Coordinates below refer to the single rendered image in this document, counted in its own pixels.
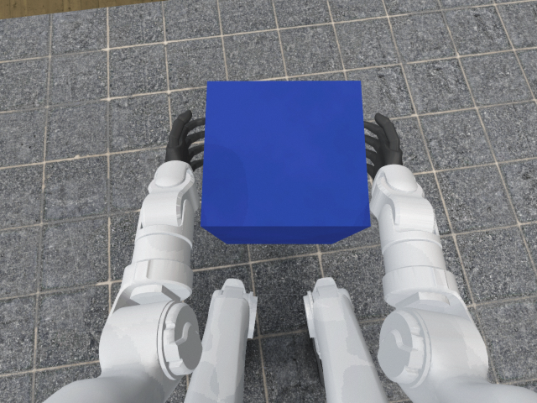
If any left robot thigh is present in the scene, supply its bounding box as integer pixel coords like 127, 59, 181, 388
184, 285, 258, 403

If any left robot upper arm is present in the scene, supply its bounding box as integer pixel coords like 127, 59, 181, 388
43, 300, 202, 403

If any left robot hand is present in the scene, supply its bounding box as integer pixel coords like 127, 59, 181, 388
165, 110, 206, 172

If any right robot thigh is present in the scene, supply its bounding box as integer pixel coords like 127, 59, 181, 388
303, 285, 388, 403

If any right robot forearm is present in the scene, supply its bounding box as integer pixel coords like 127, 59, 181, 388
369, 165, 488, 369

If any right robot hand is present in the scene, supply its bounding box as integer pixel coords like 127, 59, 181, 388
363, 113, 403, 181

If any carton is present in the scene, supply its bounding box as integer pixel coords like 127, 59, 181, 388
201, 81, 371, 244

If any robot thigh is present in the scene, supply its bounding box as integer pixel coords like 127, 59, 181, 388
303, 285, 388, 403
184, 285, 258, 403

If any left robot forearm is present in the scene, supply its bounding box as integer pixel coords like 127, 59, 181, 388
99, 160, 200, 368

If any right robot upper arm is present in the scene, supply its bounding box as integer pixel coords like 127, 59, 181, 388
378, 307, 537, 403

